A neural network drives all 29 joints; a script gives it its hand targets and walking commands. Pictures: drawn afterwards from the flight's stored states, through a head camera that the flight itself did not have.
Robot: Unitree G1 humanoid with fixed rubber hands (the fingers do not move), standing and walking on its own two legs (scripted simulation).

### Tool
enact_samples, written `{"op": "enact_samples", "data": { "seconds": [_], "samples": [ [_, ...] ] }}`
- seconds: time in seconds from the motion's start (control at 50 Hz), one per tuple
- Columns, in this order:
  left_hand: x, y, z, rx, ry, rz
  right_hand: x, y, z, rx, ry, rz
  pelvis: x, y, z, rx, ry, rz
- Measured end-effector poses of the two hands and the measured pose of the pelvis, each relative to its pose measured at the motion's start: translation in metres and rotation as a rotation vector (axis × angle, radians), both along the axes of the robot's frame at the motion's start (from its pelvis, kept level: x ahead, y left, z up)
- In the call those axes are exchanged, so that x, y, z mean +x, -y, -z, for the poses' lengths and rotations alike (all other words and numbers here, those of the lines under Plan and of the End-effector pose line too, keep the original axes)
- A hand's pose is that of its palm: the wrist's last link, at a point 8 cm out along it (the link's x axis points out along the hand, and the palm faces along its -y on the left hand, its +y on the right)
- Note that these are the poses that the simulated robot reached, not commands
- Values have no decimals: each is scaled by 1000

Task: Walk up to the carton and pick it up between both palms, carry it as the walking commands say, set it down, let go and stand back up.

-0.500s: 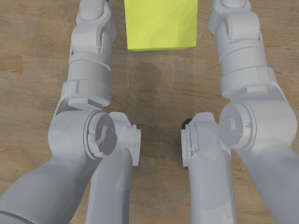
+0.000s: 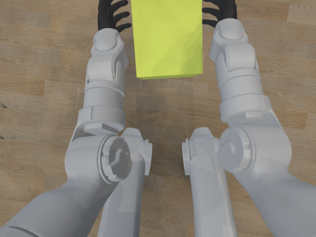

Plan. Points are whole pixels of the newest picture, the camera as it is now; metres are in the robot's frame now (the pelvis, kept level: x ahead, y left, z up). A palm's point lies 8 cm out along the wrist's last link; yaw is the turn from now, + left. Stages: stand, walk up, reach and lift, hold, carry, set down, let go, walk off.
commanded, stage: reach and lift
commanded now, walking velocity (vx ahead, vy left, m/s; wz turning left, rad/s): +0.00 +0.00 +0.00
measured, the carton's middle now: (165, 25) +0.57 -0.01 -0.19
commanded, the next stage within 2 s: none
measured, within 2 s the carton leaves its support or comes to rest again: neither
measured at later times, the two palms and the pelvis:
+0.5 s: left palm (98, 26) +0.51 +0.10 -0.03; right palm (238, 15) +0.52 -0.12 -0.03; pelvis +0.00 +0.00 +0.05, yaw +0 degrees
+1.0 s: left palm (77, 17) +0.49 +0.11 +0.04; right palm (258, 3) +0.50 -0.12 +0.04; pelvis +0.01 +0.00 +0.10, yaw -1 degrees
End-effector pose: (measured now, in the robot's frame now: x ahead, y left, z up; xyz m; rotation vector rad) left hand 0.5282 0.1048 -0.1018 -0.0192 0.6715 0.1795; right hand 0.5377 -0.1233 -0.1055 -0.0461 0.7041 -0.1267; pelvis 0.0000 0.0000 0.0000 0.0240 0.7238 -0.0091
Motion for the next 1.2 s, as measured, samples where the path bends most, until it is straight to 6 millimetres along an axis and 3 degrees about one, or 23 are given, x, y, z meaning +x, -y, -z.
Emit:
{"op": "enact_samples", "data": {
  "seconds": [1.2],
  "samples": [
    [-45,-2,-173,20,12,-39,-46,-8,-176,0,41,58,17,-2,-122,-11,91,8]
  ]
}}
